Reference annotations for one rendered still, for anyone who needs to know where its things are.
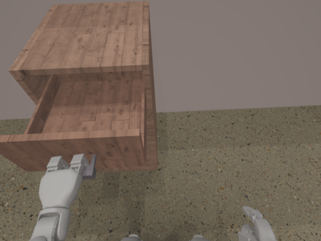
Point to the handle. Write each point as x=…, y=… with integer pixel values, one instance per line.
x=89, y=172

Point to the left robot forearm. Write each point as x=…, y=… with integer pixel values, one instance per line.
x=52, y=224

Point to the right robot hand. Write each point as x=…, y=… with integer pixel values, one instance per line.
x=261, y=231

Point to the cabinet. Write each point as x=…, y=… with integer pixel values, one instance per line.
x=90, y=38

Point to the drawer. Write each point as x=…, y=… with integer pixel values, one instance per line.
x=102, y=113

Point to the left robot hand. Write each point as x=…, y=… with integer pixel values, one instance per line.
x=60, y=187

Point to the right robot shin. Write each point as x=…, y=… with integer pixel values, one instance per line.
x=197, y=235

